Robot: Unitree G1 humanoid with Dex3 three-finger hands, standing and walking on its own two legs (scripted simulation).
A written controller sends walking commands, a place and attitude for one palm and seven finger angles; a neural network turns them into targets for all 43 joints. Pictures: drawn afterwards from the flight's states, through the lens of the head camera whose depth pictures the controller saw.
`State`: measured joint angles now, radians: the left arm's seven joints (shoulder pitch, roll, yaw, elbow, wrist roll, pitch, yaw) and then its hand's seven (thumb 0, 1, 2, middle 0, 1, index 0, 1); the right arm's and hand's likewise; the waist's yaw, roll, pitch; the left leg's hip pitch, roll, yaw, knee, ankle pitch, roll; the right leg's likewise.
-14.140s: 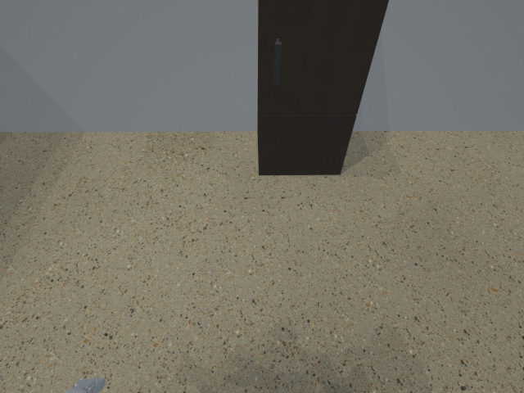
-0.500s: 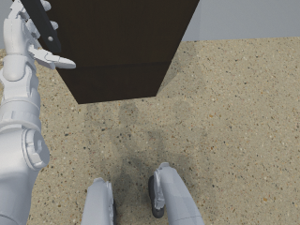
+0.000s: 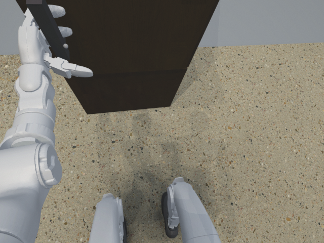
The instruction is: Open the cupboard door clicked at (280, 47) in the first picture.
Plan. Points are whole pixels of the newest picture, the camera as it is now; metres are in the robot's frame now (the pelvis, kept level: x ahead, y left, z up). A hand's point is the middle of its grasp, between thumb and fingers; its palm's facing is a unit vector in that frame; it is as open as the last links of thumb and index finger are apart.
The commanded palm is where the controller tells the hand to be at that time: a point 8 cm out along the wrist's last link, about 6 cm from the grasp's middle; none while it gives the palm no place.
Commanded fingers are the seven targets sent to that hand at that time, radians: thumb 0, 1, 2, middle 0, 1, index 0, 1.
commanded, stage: slide the fingers in behind the handle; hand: left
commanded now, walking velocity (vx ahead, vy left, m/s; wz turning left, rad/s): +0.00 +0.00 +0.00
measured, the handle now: (51, 24) +0.60 +0.18 +0.05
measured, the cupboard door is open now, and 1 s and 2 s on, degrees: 0 2 32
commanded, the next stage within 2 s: close the thumb around the handle in 0.30 s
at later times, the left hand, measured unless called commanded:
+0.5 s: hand (66, 47) +0.55 +0.15 +0.04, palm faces +0.03 -1.00 -0.03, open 14.0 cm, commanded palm +0.53 +0.17 +0.04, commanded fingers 0.00 -0.16 0.44 -0.32 -1.24 -0.32 -1.24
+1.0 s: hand (65, 49) +0.55 +0.15 +0.04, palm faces +0.03 -1.00 -0.03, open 6.1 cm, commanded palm +0.52 +0.18 +0.04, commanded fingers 0.00 0.90 0.90 -0.40 -1.35 -0.40 -1.35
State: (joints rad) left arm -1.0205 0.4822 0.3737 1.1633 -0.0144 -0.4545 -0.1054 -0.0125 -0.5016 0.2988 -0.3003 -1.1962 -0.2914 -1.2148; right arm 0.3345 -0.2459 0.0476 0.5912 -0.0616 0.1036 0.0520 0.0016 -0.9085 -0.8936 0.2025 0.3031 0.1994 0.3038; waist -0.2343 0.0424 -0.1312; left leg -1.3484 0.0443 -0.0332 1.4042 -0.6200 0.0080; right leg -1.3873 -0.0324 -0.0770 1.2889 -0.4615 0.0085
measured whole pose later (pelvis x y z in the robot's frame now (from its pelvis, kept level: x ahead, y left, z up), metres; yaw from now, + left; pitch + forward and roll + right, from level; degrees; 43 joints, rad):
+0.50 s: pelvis +0.00 +0.00 +0.00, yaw +0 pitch +32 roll -4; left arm -1.00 0.46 0.35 1.17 -0.03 -0.48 -0.09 -0.01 -0.47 0.31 -0.30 -1.20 -0.26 -1.21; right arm 0.33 -0.24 0.04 0.61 -0.07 0.11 0.05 0.00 -0.91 -0.89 0.20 0.30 0.20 0.30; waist -0.22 0.04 -0.14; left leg -1.33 0.04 -0.04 1.39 -0.62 0.01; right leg -1.37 -0.04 -0.08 1.28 -0.47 0.01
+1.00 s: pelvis +0.01 +0.00 +0.01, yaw +1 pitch +31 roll -4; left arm -0.98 0.44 0.34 1.17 -0.04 -0.50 -0.10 0.01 0.67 0.80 -0.37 -1.32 -0.34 -1.33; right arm 0.33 -0.25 0.03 0.61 -0.06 0.10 0.05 0.00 -0.91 -0.89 0.20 0.30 0.20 0.30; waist -0.21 0.04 -0.14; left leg -1.31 0.04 -0.04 1.38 -0.62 0.01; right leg -1.35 -0.04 -0.08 1.28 -0.47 0.01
